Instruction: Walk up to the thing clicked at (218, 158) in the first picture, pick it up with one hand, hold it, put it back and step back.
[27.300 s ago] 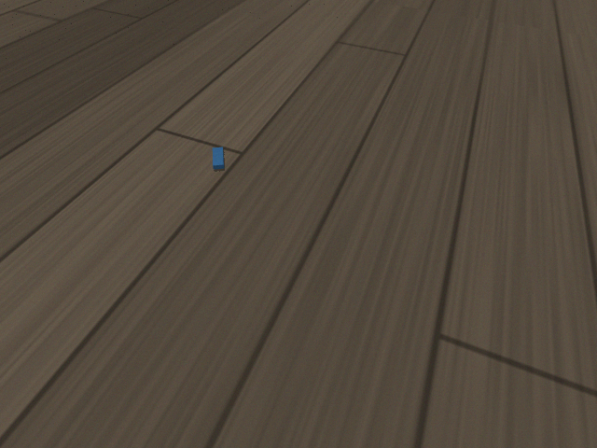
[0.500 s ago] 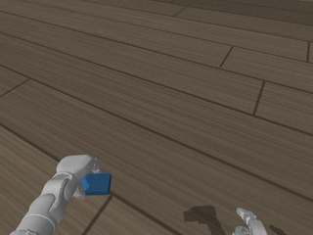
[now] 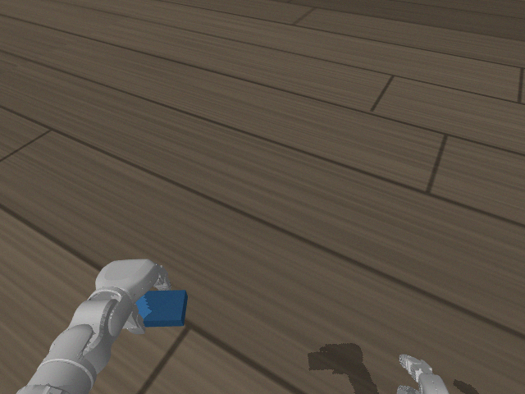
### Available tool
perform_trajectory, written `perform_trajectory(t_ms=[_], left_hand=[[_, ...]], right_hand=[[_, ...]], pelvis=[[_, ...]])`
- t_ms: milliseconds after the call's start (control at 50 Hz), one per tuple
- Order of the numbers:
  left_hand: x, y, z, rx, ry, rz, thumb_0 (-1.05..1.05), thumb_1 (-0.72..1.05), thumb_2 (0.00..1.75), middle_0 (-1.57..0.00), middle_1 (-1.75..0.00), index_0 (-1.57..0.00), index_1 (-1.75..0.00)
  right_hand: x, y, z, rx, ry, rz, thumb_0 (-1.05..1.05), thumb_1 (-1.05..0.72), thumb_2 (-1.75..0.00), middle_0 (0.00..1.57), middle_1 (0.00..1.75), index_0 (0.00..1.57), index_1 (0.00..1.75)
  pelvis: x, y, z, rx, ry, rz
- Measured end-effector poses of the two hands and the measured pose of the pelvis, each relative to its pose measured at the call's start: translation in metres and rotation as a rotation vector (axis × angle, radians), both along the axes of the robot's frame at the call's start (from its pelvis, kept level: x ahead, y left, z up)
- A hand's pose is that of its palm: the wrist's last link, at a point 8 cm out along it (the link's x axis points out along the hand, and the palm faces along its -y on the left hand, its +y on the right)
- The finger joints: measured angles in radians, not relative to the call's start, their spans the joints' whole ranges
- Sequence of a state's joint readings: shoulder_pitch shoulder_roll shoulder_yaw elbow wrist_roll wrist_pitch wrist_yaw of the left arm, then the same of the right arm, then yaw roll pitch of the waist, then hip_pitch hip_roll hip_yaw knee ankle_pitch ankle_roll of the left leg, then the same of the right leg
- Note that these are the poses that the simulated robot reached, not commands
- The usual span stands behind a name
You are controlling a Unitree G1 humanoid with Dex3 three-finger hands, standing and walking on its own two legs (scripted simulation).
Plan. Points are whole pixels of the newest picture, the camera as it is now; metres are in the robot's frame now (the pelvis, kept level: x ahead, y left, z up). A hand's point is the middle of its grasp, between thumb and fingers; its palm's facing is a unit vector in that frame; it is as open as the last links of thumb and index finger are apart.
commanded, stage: crouch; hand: left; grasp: from above
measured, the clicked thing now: (141, 308) +0.30 +0.22 -0.08
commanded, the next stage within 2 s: lower in 2.00 s
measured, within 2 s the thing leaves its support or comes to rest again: neither
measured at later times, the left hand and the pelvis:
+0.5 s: hand (144, 324) +0.29 +0.23 -0.12, palm faces -0.47 +0.01 -0.88, open 8.3 cm; pelvis -0.01 +0.00 -0.03, yaw +1 degrees
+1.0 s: hand (170, 345) +0.33 +0.25 -0.38, palm faces -0.47 +0.03 -0.88, open 8.4 cm; pelvis -0.06 +0.01 -0.24, yaw +1 degrees
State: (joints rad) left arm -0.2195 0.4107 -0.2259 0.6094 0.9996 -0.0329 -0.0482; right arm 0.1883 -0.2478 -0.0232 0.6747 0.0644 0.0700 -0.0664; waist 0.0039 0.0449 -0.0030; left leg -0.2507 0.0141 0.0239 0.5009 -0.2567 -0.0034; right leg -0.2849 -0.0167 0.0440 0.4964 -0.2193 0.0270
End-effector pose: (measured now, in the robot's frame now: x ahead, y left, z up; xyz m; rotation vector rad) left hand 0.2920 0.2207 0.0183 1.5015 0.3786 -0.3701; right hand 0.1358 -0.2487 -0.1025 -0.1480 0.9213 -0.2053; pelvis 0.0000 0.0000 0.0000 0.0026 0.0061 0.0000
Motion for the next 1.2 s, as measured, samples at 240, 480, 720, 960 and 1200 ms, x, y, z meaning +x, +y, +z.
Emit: perform_trajectory(t_ms=[240, 480, 720, 960, 1200], left_hand=[[0.002, 0.002, -0.008, 0.0, 0.003, 0.015, 0.02, 0.26, 0.18, -0.96, -0.15, -0.95, -0.17], [0.0, 0.008, -0.077, 0.043, 0.01, -0.01, 0.02, 0.26, 0.17, -0.95, -0.18, -0.95, -0.19], [0.025, 0.014, -0.198, 0.08, -0.034, -0.007, 0.02, 0.28, 0.18, -0.92, -0.21, -0.92, -0.21], [0.042, 0.025, -0.319, 0.082, -0.009, -0.002, 0.02, 0.27, 0.25, -0.87, -0.27, -0.88, -0.26], [0.055, 0.031, -0.423, 0.049, -0.001, -0.01, 0.02, 0.27, 0.23, -0.89, -0.25, -0.89, -0.24]], right_hand=[[0.001, -0.004, 0.0, -0.002, 0.011, -0.006, 0.01, -0.9, -0.9, 0.2, 0.3, 0.2, 0.29], [-0.018, -0.016, -0.027, -0.051, 0.116, 0.018, 0.01, -0.9, -0.9, 0.2, 0.3, 0.2, 0.3], [-0.087, -0.035, -0.123, -0.133, 0.288, -0.031, 0.01, -0.9, -0.9, 0.2, 0.3, 0.2, 0.3], [-0.13, -0.016, -0.234, -0.121, 0.385, -0.024, 0.01, -0.9, -0.9, 0.2, 0.3, 0.2, 0.3], [-0.124, -0.012, -0.311, -0.115, 0.407, 0.086, 0.0, -0.9, -0.9, 0.2, 0.3, 0.2, 0.3]], pelvis=[[0.003, -0.002, 0.0, 0.0, 0.01, 0.002], [-0.006, -0.004, -0.025, -0.008, 0.144, 0.024], [-0.031, 0.002, -0.12, -0.035, 0.392, 0.025], [-0.054, 0.01, -0.222, -0.058, 0.552, 0.03], [-0.063, 0.007, -0.301, -0.084, 0.636, 0.036]])
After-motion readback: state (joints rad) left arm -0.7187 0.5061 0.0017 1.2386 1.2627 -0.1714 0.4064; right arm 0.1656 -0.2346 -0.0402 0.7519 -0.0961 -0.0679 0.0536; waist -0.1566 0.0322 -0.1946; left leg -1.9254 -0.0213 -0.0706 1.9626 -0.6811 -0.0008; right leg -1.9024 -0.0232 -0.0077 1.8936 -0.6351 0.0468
